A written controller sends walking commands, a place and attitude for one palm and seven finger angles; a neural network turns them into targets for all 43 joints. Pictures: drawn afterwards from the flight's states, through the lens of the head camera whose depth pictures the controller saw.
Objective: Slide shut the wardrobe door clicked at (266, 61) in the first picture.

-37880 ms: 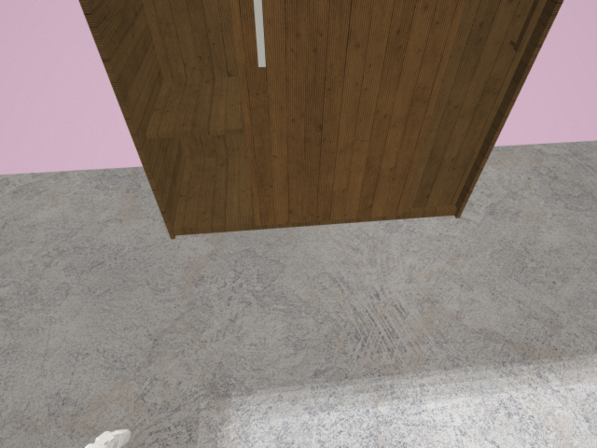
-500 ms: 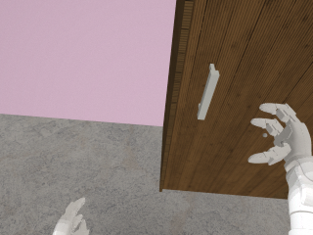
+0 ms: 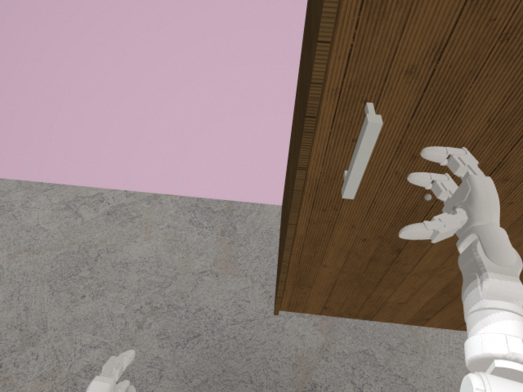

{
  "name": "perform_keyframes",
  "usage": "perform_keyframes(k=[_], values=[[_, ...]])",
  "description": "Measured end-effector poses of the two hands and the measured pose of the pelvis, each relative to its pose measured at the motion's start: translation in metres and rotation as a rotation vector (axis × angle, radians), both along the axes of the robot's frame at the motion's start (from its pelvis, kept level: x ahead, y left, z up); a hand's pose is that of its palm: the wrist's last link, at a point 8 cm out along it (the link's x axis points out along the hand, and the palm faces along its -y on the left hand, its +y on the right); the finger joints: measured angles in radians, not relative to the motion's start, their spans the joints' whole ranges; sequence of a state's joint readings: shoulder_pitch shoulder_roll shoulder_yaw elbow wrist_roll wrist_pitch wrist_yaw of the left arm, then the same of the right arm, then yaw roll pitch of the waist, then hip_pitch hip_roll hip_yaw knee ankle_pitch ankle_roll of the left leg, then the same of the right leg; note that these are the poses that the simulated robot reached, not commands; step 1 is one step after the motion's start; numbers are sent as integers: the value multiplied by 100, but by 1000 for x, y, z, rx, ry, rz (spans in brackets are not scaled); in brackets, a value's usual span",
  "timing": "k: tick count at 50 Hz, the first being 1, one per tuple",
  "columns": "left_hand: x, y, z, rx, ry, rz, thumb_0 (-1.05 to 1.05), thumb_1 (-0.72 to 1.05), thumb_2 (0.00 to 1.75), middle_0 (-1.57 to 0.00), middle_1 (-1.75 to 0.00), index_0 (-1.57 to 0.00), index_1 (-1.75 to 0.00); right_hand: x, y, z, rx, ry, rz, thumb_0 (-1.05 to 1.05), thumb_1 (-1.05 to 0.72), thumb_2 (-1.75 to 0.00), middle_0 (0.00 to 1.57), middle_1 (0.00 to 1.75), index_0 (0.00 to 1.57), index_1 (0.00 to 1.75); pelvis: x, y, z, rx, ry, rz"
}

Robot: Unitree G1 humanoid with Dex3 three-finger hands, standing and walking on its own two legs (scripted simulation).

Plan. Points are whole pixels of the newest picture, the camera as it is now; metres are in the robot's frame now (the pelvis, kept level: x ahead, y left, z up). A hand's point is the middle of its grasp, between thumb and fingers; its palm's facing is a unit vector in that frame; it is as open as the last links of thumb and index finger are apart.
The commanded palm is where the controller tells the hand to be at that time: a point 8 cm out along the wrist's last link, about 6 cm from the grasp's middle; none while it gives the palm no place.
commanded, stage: move the hooked fingers beside the handle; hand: right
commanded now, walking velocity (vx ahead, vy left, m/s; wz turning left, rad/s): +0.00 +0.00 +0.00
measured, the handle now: (358, 153) +0.49 -0.12 +0.11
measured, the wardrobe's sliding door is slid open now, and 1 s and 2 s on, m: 0.00 0.00 0.00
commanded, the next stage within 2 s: none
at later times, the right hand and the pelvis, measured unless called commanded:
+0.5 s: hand (397, 175) +0.44 -0.17 +0.12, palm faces +0.02 +1.00 +0.00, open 14.0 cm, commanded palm +0.40 -0.23 +0.12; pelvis +0.00 +0.00 +0.00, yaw +1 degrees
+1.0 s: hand (398, 181) +0.43 -0.17 +0.12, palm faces +0.02 +1.00 +0.00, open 14.0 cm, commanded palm +0.40 -0.23 +0.12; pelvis +0.00 -0.01 +0.00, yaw +1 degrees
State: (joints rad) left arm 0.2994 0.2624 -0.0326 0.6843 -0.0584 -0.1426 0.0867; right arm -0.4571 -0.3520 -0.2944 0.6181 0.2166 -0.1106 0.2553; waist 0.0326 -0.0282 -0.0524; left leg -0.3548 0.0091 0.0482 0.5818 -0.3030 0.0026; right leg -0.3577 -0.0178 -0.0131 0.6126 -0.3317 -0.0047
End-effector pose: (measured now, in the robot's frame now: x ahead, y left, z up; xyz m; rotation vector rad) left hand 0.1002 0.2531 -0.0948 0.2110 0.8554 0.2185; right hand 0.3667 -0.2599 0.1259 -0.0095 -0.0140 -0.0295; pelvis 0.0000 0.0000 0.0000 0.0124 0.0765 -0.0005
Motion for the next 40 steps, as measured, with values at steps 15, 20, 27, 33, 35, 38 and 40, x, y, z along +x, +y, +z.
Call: perform_keyframes(k=[15, 20, 27, 33, 35, 38, 40], values=[[-29, 0, -9, -18, 100, 48, 1, 90, 89, -21, -30, -20, -30, 38, 21, -6, -1, 13, -7, -1, 50, -30, 30, 120, 30, 120, 1, -1, -3, -1, 34, 16], [-40, 0, -14, -26, 140, 64, 1, 90, 89, -21, -30, -20, -30, 47, 24, -9, -17, 30, 0, -1, 50, -30, 30, 120, 30, 120, 1, -3, -4, 1, 50, 20], [-51, -1, -16, -34, 173, 82, 1, 90, 89, -21, -30, -20, -30, 50, 34, -9, 3, 4, 7, -1, 50, -30, 30, 120, 30, 120, 3, -4, -4, 0, 57, 29], [-50, -1, -14, -39, 162, 91, 1, 90, 89, -21, -30, -20, -30, 45, 28, -14, -14, 16, -11, -1, 50, -30, 30, 120, 30, 120, 2, -3, -4, 0, 53, 35], [-48, -1, -14, -37, 158, 89, 1, 90, 89, -21, -30, -20, -30, 42, 25, -14, -10, 14, -18, -1, 50, -30, 30, 120, 30, 120, 2, -3, -4, 1, 50, 35], [-44, -1, -12, -30, 151, 80, 1, 90, 89, -21, -30, -20, -30, 39, 20, -13, -12, 6, -23, -1, 50, -30, 30, 120, 30, 120, 1, -3, -4, 3, 47, 29], [-41, -1, -12, -26, 146, 72, 1, 90, 89, -21, -30, -20, -30, 38, 19, -10, -16, -2, -19, -1, 50, -30, 30, 120, 30, 120, 0, -4, -4, 5, 45, 24]])
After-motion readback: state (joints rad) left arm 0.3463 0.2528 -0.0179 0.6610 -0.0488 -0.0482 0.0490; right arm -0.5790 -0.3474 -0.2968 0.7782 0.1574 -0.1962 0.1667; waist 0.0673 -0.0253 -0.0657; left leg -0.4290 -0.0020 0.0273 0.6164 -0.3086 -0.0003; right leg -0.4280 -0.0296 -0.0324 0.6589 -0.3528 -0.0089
